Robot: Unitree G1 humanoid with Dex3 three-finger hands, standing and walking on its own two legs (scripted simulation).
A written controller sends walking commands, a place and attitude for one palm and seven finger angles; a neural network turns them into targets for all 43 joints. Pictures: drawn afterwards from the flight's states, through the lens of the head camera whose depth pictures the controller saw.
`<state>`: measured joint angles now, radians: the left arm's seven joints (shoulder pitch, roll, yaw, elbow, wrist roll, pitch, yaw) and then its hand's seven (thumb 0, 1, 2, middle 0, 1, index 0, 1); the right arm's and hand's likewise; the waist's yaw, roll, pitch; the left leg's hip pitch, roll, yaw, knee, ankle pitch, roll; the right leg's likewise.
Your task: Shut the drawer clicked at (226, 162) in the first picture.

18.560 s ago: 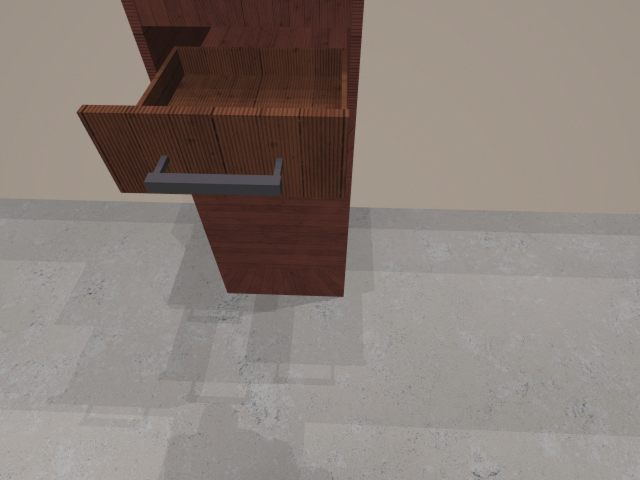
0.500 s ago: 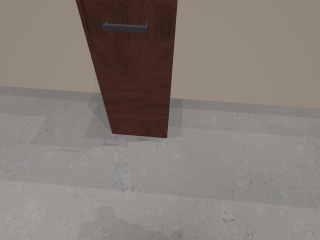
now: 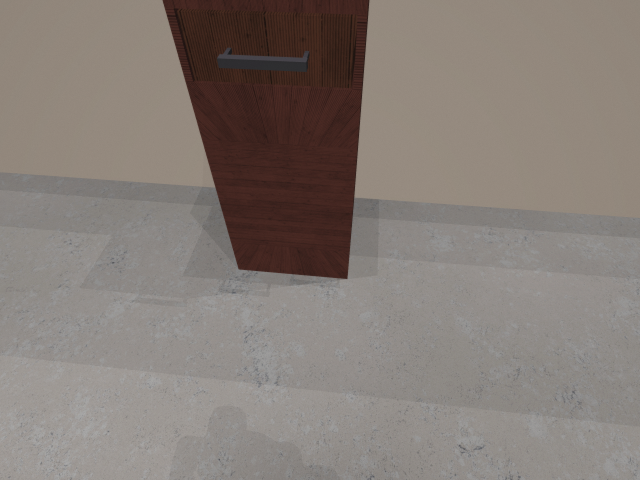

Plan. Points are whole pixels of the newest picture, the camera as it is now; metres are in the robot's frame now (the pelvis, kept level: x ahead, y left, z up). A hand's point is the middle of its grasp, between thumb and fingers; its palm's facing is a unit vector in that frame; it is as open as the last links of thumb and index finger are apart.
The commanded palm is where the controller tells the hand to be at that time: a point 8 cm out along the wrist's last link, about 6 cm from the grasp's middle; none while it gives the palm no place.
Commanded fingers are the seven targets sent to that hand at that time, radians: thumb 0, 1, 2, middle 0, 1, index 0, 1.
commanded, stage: let the arm hang, fingers relaxed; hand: left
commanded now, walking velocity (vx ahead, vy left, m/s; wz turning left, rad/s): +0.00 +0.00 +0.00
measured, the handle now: (264, 58) +0.92 +0.18 +0.09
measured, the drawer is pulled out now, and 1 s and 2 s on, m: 0.00 0.00 0.00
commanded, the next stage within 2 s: look to check the result in 0.34 s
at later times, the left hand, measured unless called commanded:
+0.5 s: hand out of the picture +0.05 +0.19 -0.17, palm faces +0.00 -0.97 -0.24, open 7.4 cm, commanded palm none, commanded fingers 0.00 0.90 0.90 -0.20 -0.30 -0.20 -0.30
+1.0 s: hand out of the picture +0.07 +0.18 -0.17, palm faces -0.01 -0.97 -0.23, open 7.4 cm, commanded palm none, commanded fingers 0.00 0.90 0.90 -0.20 -0.30 -0.20 -0.30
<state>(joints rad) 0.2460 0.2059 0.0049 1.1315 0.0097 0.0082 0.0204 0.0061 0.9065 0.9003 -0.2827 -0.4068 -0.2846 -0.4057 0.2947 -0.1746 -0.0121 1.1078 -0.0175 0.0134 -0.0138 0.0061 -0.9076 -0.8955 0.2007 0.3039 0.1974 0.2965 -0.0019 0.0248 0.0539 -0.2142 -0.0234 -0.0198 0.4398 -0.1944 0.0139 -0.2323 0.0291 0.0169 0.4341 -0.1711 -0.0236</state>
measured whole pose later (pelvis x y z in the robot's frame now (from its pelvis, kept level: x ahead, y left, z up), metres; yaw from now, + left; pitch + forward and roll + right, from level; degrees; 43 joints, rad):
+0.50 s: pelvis +0.02 -0.01 +0.00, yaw +0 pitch -2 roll +0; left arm 0.19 0.20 0.01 1.13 0.01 0.00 0.02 0.00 0.91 0.90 -0.20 -0.30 -0.20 -0.30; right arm 0.24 -0.20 -0.02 1.12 -0.02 0.01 -0.02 0.00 -0.91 -0.90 0.20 0.30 0.20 0.30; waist -0.01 0.01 0.07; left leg -0.17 -0.01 -0.02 0.40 -0.20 0.01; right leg -0.19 0.04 0.02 0.40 -0.18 -0.03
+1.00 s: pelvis +0.03 -0.01 +0.00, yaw -1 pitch -1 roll +0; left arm 0.19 0.20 0.00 1.14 0.01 -0.01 0.02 0.00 0.91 0.90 -0.20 -0.30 -0.20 -0.30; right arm 0.22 -0.20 -0.01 1.13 -0.02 0.01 -0.02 0.00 -0.91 -0.90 0.20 0.30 0.20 0.30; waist -0.01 0.01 0.07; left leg -0.15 0.00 -0.02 0.38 -0.22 0.00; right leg -0.17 0.05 0.02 0.38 -0.19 -0.04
